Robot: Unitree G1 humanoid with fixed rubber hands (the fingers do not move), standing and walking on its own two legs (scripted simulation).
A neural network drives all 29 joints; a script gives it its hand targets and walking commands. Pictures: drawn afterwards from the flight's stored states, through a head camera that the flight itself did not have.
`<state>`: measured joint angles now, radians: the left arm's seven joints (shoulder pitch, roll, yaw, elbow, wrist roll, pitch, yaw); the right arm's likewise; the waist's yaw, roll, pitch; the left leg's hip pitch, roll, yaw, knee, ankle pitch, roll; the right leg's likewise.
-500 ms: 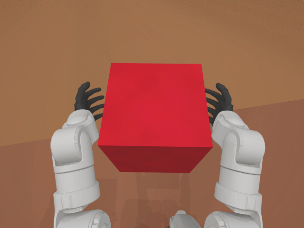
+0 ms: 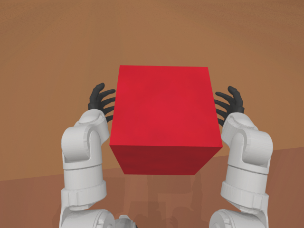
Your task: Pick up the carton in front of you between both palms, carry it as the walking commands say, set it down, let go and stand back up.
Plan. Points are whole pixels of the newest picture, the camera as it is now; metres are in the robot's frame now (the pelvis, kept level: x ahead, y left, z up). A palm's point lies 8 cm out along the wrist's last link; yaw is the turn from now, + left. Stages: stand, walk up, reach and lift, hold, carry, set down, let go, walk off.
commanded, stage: carry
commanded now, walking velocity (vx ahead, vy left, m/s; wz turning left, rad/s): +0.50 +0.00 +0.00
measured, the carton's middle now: (161, 126) +0.37 +0.00 +0.07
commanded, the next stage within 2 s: none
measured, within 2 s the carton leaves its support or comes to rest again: neither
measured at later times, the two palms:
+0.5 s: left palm (121, 38) +0.64 +0.14 +0.18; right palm (217, 42) +0.65 -0.17 +0.18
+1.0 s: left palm (132, 6) +0.94 +0.15 +0.18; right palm (205, 8) +0.92 -0.16 +0.18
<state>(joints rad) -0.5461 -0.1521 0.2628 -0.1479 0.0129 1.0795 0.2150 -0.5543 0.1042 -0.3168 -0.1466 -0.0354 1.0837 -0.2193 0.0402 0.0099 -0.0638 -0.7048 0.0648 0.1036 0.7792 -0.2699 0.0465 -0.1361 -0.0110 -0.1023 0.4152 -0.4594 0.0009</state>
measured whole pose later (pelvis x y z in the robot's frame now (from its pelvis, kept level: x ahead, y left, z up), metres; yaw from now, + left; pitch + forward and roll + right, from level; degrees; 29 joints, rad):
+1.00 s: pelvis +0.59 +0.01 +0.05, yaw -1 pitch +3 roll +1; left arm -0.53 -0.10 0.31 -0.09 0.04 1.10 0.22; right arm -0.57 0.15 -0.29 -0.04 -0.04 1.09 -0.22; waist -0.06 -0.01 -0.05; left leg -0.54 0.01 0.15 0.69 -0.21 0.08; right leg -0.37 -0.02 -0.01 1.16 -0.49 -0.03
